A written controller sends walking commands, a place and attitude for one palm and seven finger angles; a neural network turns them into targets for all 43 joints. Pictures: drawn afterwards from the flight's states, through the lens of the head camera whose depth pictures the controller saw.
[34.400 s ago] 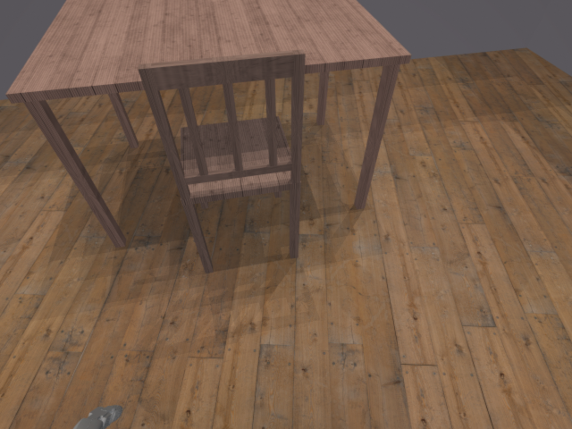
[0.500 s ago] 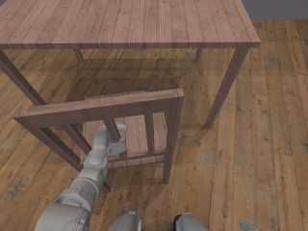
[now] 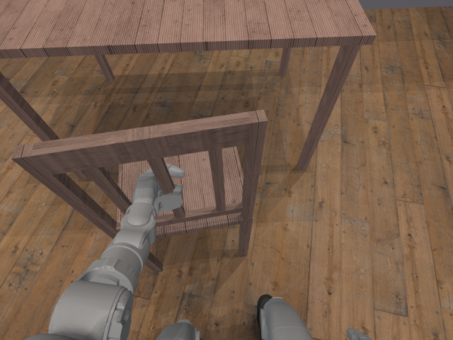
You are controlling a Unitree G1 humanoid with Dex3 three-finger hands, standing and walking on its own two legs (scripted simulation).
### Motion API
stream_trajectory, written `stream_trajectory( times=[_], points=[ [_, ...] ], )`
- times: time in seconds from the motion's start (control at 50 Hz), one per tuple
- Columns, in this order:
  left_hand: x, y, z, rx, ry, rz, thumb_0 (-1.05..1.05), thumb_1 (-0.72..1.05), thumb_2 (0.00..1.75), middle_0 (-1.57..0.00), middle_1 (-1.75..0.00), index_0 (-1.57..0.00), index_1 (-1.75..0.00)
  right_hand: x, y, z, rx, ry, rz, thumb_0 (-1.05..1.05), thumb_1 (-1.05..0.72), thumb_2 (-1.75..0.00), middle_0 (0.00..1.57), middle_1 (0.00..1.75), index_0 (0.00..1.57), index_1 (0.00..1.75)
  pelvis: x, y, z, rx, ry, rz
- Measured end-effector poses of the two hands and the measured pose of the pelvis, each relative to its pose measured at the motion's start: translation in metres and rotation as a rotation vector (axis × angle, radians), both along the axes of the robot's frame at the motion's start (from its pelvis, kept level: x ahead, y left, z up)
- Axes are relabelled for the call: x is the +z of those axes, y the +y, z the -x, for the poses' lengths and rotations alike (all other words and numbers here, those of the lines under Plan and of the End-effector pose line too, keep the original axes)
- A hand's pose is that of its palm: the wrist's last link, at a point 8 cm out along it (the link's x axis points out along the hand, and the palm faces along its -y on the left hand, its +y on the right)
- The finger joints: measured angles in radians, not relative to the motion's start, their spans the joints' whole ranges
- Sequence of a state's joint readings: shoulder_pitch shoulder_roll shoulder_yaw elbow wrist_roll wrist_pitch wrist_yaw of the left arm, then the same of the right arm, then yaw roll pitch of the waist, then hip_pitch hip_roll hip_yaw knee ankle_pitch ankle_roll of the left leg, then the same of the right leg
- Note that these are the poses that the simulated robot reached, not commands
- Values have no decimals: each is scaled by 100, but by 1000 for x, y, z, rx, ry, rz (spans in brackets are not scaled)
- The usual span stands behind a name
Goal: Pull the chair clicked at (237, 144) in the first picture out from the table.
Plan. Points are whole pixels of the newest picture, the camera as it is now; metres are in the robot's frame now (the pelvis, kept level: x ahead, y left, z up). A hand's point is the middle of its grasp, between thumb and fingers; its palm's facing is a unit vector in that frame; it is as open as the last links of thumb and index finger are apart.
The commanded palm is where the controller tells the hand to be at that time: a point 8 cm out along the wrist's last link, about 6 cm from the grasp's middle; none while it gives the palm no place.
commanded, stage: step backward, pulling the chair out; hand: left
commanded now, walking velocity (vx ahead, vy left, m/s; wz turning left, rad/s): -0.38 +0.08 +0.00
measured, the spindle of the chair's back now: (169, 190) +0.41 +0.12 -0.07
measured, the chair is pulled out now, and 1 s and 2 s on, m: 0.23 0.27 0.27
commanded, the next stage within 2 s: none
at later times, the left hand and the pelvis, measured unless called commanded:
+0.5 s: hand (171, 213) +0.35 +0.11 -0.05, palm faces -0.03 -0.98 -0.17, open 5.5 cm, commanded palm +0.36 +0.16 -0.04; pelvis -0.02 +0.00 +0.01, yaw -1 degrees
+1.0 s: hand (170, 214) +0.35 +0.11 -0.05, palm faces -0.07 -0.98 -0.19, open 5.5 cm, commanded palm +0.36 +0.16 -0.04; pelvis -0.01 +0.01 +0.00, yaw -2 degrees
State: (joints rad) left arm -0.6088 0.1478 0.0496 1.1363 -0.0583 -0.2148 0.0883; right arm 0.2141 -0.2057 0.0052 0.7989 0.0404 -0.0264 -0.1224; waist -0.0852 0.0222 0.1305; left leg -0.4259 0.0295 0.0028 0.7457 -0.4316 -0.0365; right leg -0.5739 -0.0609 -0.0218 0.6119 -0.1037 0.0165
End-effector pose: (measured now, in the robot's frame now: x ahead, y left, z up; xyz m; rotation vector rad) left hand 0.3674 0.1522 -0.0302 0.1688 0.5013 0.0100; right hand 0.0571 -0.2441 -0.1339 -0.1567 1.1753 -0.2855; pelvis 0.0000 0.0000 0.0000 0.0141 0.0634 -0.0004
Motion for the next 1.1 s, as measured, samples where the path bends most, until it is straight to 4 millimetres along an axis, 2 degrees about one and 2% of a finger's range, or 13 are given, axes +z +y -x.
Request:
stream_trajectory(
  times=[0.12, 0.22, 0.34, 0.46, 0.58, 0.78, 0.94, 1.1],
  points=[
    [0, 3, 13, -25, -1, 0, 5, 65, 79, -30, -119, -50, -145, 12, -16, 32, -12, 30, 81, 1, -90, -90, 21, 30, 20, 30, 2, 10, 12, -14, -3, -10],
    [0, 6, 22, -20, -4, -1, 5, 64, 79, -30, -120, -50, -145, 14, -21, 41, -17, 28, 87, 1, -90, -90, 20, 30, 20, 30, 0, 5, 13, -17, -20, -9],
    [0, 5, 29, 9, -5, -10, 5, 63, 80, -31, -120, -50, -145, 8, -25, 36, -12, -2, 58, 1, -90, -90, 20, 30, 20, 30, -3, -5, 18, -12, -17, -4],
    [0, 5, 36, 15, 2, -7, 5, 64, 79, -31, -120, -50, -145, 14, -25, 29, 12, -20, 65, 1, -90, -90, 20, 30, 20, 30, 5, -1, 22, -7, 1, -9],
    [0, 8, 38, -18, -5, -11, 5, 65, 78, -30, -120, -50, -145, 19, -19, 22, 11, -41, 78, 1, -90, -90, 20, 30, 20, 30, 5, 6, 18, -27, 3, -9],
    [0, 8, 38, -9, -15, -24, 5, 63, 80, -32, -121, -50, -145, 8, -9, 0, 19, -69, 27, 0, -90, -90, 20, 30, 20, 30, 1, -1, 11, -22, -5, -9],
    [0, 9, 37, -41, -15, -18, 4, 64, 77, -30, -123, -50, -145, 19, -10, 6, 15, -50, 72, 0, -90, -90, 20, 30, 20, 30, 6, 9, 9, -27, 0, -12],
    [0, 8, 37, -19, -20, -29, 4, 63, 79, -32, -123, -50, -145, 10, -12, 6, 12, -47, 39, 1, -90, -90, 20, 30, 20, 30, 0, -4, 8, -26, -20, -12]
  ],
)
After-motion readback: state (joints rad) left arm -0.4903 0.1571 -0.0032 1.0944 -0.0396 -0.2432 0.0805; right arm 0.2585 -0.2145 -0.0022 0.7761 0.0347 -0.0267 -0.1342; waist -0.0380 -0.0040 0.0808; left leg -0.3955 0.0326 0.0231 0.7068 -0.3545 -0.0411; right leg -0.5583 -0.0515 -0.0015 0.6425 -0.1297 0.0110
